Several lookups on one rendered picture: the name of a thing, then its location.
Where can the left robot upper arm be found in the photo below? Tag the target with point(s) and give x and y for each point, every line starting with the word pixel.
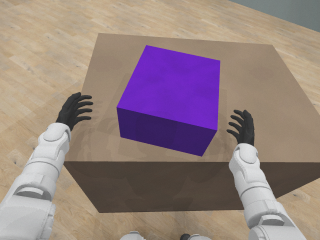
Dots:
pixel 27 218

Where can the left robot hand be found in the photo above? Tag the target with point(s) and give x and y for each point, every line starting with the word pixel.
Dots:
pixel 69 112

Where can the robot left forearm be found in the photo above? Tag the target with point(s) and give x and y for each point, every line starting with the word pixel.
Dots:
pixel 39 176

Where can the pedestal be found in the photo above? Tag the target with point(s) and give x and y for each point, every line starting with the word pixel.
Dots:
pixel 120 175

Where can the robot right forearm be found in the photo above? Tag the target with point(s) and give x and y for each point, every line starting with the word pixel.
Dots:
pixel 259 202

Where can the right robot upper arm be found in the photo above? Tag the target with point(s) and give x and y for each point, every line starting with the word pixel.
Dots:
pixel 274 232

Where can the carton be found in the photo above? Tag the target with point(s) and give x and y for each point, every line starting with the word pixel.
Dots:
pixel 171 101

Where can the right robot hand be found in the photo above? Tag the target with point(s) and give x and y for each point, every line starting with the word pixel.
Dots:
pixel 246 130

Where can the robot left shin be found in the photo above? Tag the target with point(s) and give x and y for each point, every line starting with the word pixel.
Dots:
pixel 134 232

